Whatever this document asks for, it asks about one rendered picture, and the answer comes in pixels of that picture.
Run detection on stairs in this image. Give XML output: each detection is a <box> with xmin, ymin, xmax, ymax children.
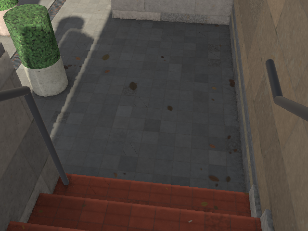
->
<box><xmin>6</xmin><ymin>173</ymin><xmax>262</xmax><ymax>231</ymax></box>

